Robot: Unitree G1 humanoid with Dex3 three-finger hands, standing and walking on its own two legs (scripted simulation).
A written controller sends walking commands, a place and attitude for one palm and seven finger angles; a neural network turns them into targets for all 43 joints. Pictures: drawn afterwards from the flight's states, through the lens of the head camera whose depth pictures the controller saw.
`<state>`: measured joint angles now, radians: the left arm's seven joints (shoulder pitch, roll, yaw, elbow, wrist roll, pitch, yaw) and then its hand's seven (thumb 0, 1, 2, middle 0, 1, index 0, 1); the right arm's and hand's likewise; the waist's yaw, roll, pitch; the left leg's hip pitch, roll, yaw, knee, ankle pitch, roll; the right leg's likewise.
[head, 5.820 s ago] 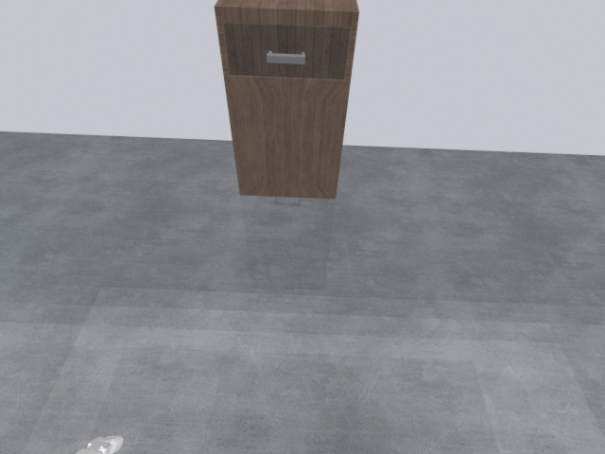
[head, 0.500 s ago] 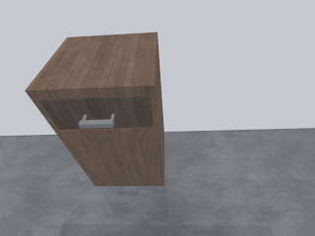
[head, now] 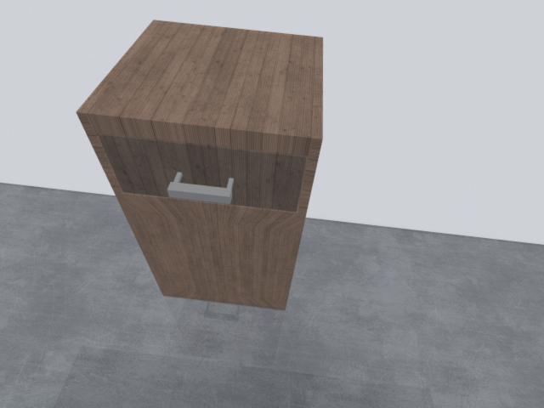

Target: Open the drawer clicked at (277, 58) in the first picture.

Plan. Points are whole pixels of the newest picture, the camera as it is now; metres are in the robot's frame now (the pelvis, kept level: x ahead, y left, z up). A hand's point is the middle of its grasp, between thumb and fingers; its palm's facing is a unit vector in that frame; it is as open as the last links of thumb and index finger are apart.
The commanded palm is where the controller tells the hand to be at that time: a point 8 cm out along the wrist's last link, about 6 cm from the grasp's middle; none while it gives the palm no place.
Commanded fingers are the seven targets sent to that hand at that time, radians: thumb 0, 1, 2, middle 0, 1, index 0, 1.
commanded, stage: come to a stop and stand still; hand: left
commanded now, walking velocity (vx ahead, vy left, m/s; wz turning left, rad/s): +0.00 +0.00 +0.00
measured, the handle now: (202, 186) +0.54 +0.21 -0.07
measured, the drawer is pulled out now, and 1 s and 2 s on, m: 0.00 0.00 0.00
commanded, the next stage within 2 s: look again from close up in 0.32 s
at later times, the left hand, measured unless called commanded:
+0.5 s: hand out of the picture +0.03 +0.19 -0.18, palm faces -0.01 -0.98 -0.21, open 7.3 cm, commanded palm none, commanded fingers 0.00 0.90 0.90 -0.20 -0.30 -0.20 -0.30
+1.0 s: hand out of the picture -0.01 +0.18 -0.17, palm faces +0.00 -0.98 -0.19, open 7.4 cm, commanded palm none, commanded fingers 0.00 0.90 0.90 -0.20 -0.30 -0.20 -0.30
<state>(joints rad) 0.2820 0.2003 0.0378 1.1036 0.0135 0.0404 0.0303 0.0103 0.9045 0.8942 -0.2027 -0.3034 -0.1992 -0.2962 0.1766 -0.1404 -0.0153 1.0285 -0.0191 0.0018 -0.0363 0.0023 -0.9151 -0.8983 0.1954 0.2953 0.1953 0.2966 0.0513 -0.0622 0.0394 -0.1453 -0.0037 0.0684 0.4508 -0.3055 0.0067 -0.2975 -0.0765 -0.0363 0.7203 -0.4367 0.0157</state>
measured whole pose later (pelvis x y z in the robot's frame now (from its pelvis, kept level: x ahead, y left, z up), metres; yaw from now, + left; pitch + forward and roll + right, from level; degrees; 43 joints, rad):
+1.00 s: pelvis +0.00 +0.01 +0.00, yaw -1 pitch -1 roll +0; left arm 0.29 0.13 -0.02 1.11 0.01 0.00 0.03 0.01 0.91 0.89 -0.20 -0.30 -0.20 -0.30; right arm 0.32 -0.14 0.02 1.11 -0.02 -0.02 -0.03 0.01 -0.91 -0.90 0.20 0.30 0.20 0.30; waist 0.00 0.01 0.04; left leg -0.13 0.00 0.09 0.47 -0.33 0.02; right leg -0.21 -0.04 -0.04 0.52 -0.29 0.00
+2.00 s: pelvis -0.03 -0.01 -0.02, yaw -2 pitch +6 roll +1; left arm 0.26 0.40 -0.04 0.00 0.99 -0.04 0.29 0.00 -0.05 0.49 -0.29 -0.91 -0.29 -0.91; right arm 0.19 -0.26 -0.03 0.63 -0.05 0.07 -0.03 0.01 -0.90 -0.90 0.20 0.30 0.20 0.30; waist 0.05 0.03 -0.03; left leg -0.42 0.02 0.06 0.68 -0.37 -0.01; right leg -0.50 -0.02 -0.04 0.72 -0.33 -0.03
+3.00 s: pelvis -0.02 +0.00 +0.00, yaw -1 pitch +3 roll +1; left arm -0.08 0.45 -0.05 0.10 0.96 -0.02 0.16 0.00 -0.50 0.30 -0.32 -1.20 -0.32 -1.20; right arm 0.14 -0.26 -0.04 0.65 0.00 0.11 -0.01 0.01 -0.90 -0.90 0.20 0.30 0.20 0.30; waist 0.09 0.07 -0.01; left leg -0.25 0.01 0.05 0.48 -0.28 0.00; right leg -0.32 -0.02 -0.05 0.51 -0.25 -0.02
